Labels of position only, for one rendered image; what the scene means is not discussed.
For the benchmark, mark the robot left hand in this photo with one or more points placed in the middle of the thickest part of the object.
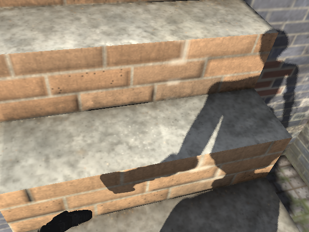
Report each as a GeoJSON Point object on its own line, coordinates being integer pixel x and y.
{"type": "Point", "coordinates": [66, 220]}

